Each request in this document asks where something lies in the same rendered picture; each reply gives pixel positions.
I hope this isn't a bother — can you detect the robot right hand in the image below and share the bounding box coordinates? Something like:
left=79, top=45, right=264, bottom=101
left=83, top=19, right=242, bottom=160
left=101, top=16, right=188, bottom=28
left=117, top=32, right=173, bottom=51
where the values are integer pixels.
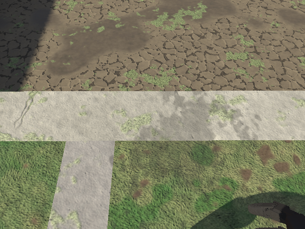
left=248, top=201, right=305, bottom=229

